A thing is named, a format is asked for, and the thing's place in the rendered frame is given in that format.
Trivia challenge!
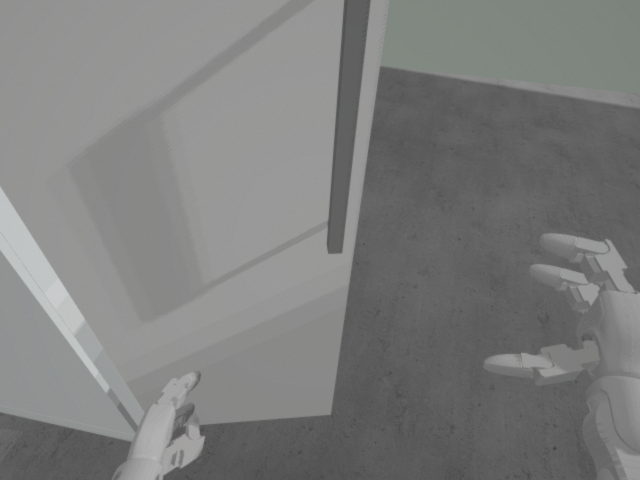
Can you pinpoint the left robot forearm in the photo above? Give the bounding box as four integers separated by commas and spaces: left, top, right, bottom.
111, 458, 163, 480

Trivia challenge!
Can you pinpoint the robot left hand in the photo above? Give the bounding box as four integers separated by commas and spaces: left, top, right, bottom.
127, 371, 205, 475

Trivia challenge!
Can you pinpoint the handle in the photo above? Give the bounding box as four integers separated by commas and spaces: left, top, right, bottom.
327, 0, 371, 254

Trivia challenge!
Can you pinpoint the right robot forearm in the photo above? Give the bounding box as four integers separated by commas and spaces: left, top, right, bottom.
582, 376, 640, 480

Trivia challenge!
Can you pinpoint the robot right hand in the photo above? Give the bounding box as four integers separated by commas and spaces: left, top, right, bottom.
483, 233, 640, 386

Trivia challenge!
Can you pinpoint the fridge door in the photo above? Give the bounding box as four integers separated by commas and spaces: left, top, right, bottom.
0, 0, 389, 426

